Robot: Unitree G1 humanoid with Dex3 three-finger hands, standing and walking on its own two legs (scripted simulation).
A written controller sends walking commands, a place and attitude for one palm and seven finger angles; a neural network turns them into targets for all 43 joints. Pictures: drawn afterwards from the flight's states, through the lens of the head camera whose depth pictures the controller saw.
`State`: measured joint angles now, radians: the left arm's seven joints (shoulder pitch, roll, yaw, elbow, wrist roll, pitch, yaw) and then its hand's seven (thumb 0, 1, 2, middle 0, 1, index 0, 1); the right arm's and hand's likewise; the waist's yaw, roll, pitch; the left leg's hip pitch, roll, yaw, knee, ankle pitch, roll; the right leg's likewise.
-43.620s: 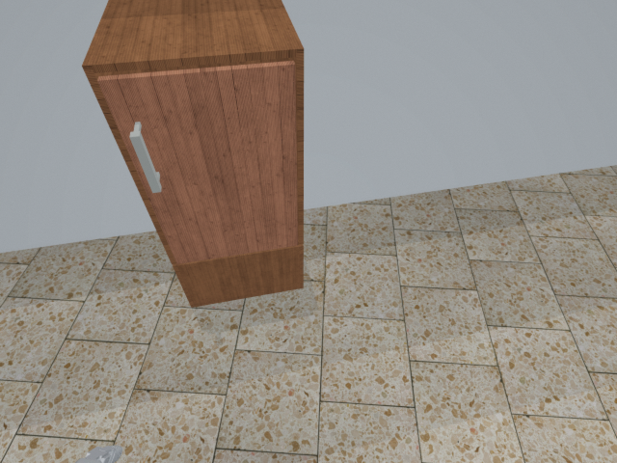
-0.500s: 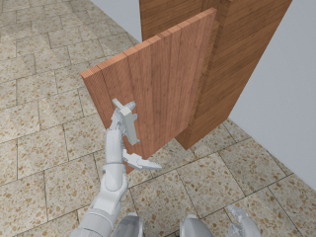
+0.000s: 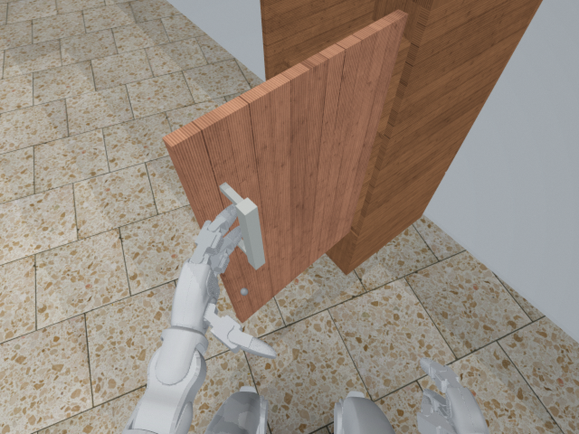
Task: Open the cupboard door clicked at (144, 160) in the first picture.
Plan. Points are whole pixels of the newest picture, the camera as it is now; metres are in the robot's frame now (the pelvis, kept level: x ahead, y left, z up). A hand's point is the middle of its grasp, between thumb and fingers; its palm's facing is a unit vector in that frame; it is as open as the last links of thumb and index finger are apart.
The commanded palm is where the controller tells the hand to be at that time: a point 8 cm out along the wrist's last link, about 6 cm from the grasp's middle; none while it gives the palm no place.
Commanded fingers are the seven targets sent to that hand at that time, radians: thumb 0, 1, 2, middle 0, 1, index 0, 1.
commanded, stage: slide the hand sideways off the handle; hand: left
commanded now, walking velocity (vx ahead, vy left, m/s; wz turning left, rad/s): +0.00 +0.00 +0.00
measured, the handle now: (243, 229) +0.38 +0.09 +0.04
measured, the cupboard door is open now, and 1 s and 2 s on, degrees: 94 94 94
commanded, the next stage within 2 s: draw the hand back to the body in 0.60 s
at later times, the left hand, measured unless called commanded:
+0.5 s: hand (209, 316) +0.26 +0.12 +0.04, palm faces -0.06 -1.00 -0.05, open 16.2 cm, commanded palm +0.23 +0.18 +0.04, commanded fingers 0.00 -0.50 0.30 -0.15 -0.30 -0.15 -0.30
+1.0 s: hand (160, 324) +0.23 +0.15 +0.09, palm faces -0.05 -1.00 -0.08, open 16.3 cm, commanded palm +0.20 +0.22 +0.10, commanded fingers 0.00 -0.50 0.30 -0.15 -0.30 -0.15 -0.30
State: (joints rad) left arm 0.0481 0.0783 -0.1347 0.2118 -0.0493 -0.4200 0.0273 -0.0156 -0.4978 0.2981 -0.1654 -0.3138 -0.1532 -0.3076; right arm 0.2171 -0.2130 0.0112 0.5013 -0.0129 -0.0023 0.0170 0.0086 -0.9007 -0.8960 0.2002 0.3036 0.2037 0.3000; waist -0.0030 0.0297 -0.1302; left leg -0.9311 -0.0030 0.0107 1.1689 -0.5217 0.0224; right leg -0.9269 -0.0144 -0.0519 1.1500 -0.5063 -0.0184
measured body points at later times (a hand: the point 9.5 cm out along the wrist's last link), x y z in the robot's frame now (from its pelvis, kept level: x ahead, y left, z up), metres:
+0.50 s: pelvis +0.01 -0.02 +0.00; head +0.09 -0.03 +0.44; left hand +0.26 +0.17 +0.04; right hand +0.20 -0.25 -0.10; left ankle +0.02 +0.10 -0.65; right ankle +0.03 -0.11 -0.65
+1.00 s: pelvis +0.01 -0.01 +0.02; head +0.06 -0.02 +0.46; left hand +0.23 +0.21 +0.10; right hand +0.19 -0.23 -0.07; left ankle +0.02 +0.10 -0.65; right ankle +0.03 -0.11 -0.65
